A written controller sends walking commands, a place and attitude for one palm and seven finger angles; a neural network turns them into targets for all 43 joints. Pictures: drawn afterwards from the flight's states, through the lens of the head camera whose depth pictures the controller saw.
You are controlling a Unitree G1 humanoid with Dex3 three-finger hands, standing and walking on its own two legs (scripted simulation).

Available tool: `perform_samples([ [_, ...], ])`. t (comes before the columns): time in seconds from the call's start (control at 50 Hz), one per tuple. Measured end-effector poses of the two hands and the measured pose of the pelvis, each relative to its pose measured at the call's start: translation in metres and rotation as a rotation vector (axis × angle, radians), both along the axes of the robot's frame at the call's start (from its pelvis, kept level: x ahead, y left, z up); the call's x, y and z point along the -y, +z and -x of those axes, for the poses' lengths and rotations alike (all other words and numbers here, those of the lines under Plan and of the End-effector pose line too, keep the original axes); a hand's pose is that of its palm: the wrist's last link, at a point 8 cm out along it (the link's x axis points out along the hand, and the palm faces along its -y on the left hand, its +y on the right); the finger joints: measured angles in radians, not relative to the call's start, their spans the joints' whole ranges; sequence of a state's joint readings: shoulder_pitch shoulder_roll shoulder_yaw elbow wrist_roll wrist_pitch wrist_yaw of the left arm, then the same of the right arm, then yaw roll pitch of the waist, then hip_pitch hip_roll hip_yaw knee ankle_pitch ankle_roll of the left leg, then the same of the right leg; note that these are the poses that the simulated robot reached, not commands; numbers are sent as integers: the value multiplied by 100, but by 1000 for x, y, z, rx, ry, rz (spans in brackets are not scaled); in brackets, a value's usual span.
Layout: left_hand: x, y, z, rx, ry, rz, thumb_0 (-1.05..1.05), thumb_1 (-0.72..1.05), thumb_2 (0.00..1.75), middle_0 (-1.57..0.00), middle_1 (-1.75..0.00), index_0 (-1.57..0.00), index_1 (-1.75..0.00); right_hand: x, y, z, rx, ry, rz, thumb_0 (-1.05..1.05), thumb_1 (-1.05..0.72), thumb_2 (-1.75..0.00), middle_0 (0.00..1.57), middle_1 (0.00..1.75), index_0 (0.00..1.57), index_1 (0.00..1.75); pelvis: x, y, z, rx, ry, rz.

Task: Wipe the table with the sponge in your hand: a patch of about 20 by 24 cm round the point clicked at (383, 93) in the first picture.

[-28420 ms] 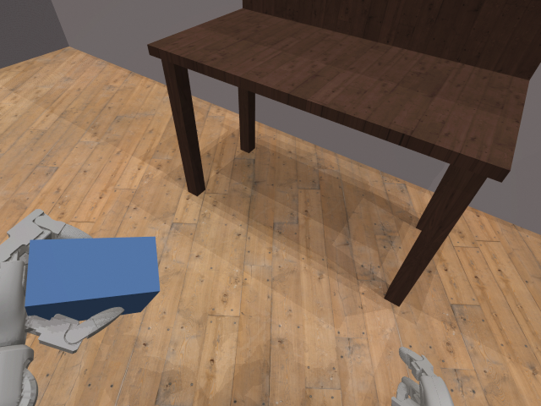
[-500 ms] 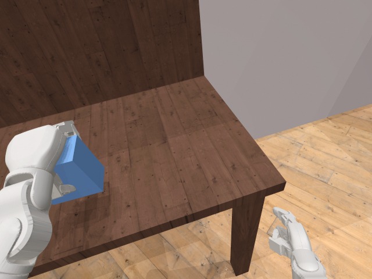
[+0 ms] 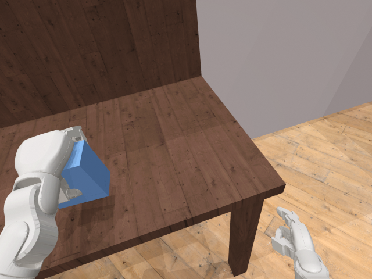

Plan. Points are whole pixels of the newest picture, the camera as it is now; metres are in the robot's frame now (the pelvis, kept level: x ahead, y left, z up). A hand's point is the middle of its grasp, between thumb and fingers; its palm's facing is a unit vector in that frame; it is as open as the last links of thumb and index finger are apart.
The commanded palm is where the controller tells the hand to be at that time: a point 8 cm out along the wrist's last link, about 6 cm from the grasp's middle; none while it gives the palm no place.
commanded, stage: move the sponge above the wiping area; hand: left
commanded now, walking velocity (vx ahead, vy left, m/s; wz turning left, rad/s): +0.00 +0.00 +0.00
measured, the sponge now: (76, 180) +0.24 +0.28 +0.12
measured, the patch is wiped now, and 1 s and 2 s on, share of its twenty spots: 0.00 0.00 0.00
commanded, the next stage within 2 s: none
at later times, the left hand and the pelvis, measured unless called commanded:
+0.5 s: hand (67, 168) +0.25 +0.28 +0.16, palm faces +0.15 -0.08 -0.99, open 10.3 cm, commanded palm +0.20 +0.28 +0.22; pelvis +0.00 +0.01 +0.00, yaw +0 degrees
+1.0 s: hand (67, 173) +0.25 +0.29 +0.14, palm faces +0.10 -0.07 -0.99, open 10.3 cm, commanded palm +0.21 +0.28 +0.20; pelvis +0.00 +0.01 +0.00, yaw +0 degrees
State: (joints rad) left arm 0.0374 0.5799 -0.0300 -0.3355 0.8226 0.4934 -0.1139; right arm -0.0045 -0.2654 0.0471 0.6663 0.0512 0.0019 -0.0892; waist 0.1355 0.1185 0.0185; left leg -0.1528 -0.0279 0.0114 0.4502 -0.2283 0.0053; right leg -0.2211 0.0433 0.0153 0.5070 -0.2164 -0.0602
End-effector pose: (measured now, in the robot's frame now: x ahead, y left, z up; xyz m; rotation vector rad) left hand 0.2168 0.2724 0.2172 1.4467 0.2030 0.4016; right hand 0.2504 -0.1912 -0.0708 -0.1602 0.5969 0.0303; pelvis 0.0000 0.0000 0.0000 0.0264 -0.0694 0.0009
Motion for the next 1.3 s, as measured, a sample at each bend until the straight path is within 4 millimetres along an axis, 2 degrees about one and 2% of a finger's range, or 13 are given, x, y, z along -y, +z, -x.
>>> perform_samples([
  [0.24,-8,-3,7,23,37,28,0,-52,103,-70,-132,-73,-131,-2,1,0,-12,-8,1,2,-91,-90,20,30,21,31,-5,2,-2,2,2,6],
  [0.36,-2,-12,1,-9,13,18,0,-52,103,-70,-132,-73,-131,-4,2,0,-14,-11,9,2,-91,-90,20,30,20,30,-6,2,-1,6,3,4],
  [0.56,-7,-10,-1,3,39,17,0,-52,103,-70,-132,-73,-131,-5,3,1,-21,-6,-8,2,-91,-90,20,30,18,29,-6,3,-1,4,-2,5],
  [0.76,-15,-27,0,-80,66,9,0,-52,103,-70,-132,-73,-131,-3,2,1,-19,1,10,2,-91,-90,20,30,20,30,-4,3,-1,4,5,7],
  [0.86,-16,-28,-3,-80,38,-1,0,-52,103,-70,-132,-73,-131,-4,2,1,-19,2,16,2,-91,-90,20,30,20,30,-4,3,-1,6,5,9],
  [1.0,-15,-27,-6,-48,37,4,0,-52,103,-70,-132,-73,-131,-6,2,2,-22,-3,9,2,-91,-90,20,30,20,30,-7,4,-3,4,5,10],
  [1.3,-7,-38,-19,-71,19,13,0,-52,103,-70,-131,-73,-131,-6,3,1,-34,-8,11,2,-91,-90,20,30,21,31,-9,5,-6,0,3,9],
])
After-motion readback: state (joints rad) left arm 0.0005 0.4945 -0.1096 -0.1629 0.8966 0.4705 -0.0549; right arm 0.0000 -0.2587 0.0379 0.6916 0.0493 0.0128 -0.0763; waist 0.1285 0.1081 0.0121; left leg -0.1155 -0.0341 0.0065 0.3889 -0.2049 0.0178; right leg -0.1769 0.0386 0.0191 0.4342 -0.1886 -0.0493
